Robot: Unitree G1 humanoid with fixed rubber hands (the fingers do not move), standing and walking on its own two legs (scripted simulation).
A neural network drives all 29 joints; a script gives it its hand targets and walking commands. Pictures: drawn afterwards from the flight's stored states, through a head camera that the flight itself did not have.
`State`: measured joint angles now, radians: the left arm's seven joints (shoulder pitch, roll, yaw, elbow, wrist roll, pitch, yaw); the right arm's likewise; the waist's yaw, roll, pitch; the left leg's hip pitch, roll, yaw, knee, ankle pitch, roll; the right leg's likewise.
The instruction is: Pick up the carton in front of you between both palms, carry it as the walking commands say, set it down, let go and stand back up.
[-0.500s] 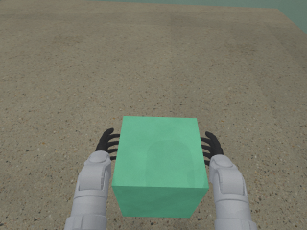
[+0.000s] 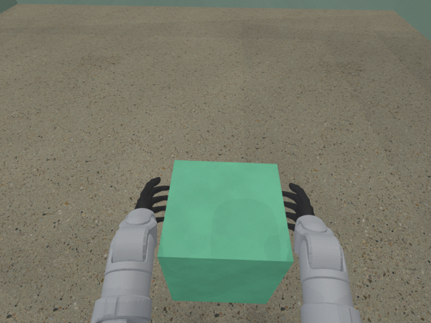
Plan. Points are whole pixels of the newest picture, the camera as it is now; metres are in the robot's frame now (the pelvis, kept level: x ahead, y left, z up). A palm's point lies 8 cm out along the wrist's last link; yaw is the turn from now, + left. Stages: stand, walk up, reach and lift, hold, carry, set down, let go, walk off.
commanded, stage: carry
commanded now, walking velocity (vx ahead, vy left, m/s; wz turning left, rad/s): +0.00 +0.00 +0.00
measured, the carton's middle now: (222, 235) +0.30 +0.00 -0.05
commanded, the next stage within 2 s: none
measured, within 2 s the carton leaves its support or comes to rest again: neither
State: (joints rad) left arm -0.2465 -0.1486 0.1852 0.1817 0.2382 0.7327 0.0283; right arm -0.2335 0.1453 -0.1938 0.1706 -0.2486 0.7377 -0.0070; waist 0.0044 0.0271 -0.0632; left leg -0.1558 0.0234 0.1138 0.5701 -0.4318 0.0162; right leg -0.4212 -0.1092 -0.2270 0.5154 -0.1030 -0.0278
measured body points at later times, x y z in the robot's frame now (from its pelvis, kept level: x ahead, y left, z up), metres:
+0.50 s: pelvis +0.04 -0.01 +0.01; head +0.03 -0.02 +0.46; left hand +0.34 +0.15 +0.04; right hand +0.34 -0.16 +0.03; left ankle -0.08 +0.10 -0.73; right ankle +0.09 -0.12 -0.72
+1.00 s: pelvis +0.29 -0.02 +0.00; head +0.30 -0.04 +0.45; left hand +0.60 +0.11 +0.03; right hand +0.59 -0.19 +0.03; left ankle +0.44 +0.08 -0.72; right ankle +0.10 -0.12 -0.72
